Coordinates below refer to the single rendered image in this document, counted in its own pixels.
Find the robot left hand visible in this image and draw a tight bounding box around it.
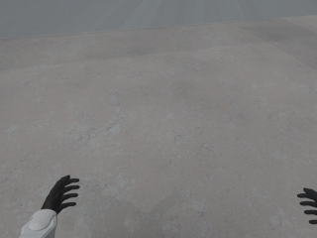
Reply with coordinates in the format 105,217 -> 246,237
41,175 -> 80,215

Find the left robot forearm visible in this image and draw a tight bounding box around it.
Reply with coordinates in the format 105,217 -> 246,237
19,209 -> 57,238

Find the robot right hand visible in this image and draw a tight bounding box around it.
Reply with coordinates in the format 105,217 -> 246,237
297,187 -> 317,224

